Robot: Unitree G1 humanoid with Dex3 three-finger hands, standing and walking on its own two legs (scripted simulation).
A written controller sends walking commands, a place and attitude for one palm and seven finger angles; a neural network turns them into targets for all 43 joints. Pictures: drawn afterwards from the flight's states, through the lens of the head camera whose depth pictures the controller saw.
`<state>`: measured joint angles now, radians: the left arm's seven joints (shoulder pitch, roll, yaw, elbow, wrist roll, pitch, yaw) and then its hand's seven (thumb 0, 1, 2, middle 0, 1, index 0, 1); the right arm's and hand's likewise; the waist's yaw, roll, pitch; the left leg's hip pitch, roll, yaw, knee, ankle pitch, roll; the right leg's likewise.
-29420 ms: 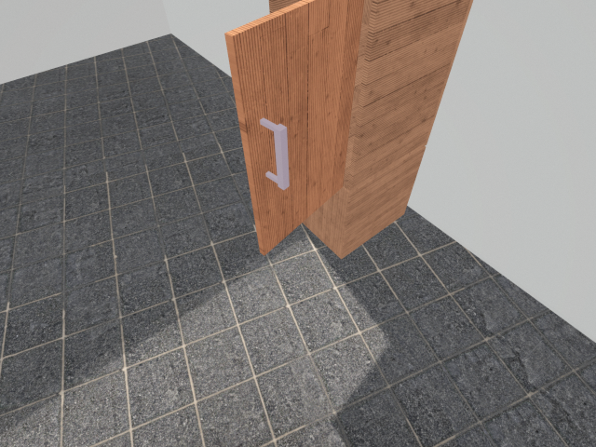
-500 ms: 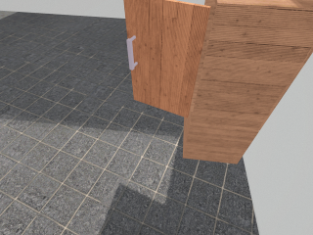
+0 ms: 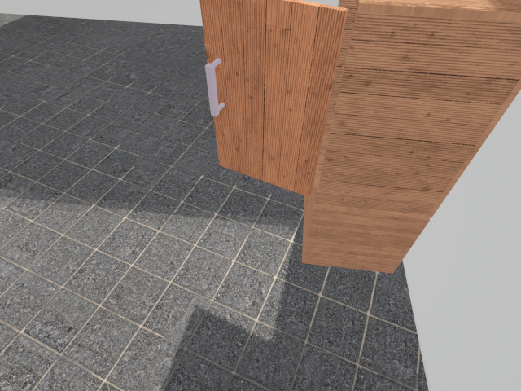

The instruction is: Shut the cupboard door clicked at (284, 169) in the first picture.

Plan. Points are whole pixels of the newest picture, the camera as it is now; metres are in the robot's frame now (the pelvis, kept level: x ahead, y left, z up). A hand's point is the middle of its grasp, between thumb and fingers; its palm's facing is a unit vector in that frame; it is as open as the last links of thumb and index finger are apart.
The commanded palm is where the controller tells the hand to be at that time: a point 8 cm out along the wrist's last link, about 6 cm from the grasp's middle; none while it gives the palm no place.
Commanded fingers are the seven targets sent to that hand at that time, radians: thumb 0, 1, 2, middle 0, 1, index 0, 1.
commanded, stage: walk to a spot facing it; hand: left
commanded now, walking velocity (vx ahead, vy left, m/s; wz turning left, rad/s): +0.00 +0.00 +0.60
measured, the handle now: (216, 88) +0.89 +0.17 -0.01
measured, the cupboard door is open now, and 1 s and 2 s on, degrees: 71 71 71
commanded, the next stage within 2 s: none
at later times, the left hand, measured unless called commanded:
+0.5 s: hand out of the picture +0.04 +0.24 -0.17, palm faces +0.29 -0.92 -0.25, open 7.4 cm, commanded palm none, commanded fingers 0.00 0.90 0.90 -0.20 -0.30 -0.20 -0.30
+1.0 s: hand out of the picture -0.08 +0.17 -0.18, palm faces +0.59 -0.76 -0.25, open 7.4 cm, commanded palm none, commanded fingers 0.00 0.90 0.90 -0.20 -0.30 -0.20 -0.30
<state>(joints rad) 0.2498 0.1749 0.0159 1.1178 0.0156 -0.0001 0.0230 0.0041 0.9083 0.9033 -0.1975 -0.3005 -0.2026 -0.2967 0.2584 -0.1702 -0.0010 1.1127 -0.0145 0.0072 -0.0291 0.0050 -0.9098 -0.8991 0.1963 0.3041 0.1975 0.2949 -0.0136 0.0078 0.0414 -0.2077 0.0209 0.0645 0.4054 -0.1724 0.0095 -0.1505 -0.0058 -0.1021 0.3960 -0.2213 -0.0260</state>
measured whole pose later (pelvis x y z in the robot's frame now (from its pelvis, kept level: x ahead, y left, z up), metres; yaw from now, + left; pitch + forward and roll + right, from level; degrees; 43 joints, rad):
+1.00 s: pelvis -0.01 -0.03 -0.01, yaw +38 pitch +0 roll +1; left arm 0.23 0.22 0.05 0.87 0.03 0.02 0.01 0.01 0.90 0.90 -0.20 -0.30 -0.21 -0.30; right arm 0.15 -0.25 -0.06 0.90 -0.01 0.07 0.03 0.01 -0.91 -0.90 0.19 0.30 0.20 0.29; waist -0.01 -0.03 0.13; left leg -0.34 0.02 0.06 0.68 -0.38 -0.05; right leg -0.23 -0.16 -0.19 0.60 -0.36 0.04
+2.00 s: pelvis +0.05 +0.13 -0.02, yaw +73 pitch +0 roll +0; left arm 0.27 0.24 0.08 0.95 0.03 0.01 -0.02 0.01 0.91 0.90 -0.20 -0.30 -0.20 -0.30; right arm 0.14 -0.21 -0.03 0.89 -0.03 -0.04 0.00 0.00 -0.91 -0.90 0.20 0.30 0.20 0.29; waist 0.02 -0.03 0.12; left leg -0.35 -0.03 0.09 0.59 -0.25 0.07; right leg -0.48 -0.16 -0.07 1.21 -0.38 0.04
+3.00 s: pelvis +0.14 +0.38 +0.00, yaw +59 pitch +0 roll -3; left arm 0.20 0.25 0.11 0.92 0.03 0.08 -0.03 0.01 0.91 0.90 -0.20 -0.30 -0.20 -0.30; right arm 0.16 -0.17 -0.01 0.91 -0.03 0.00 -0.03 0.01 -0.91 -0.90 0.20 0.30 0.20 0.30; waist 0.03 -0.02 0.07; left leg -0.21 0.10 0.19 0.47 -0.25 0.03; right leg -0.47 -0.05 -0.04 1.04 -0.40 0.06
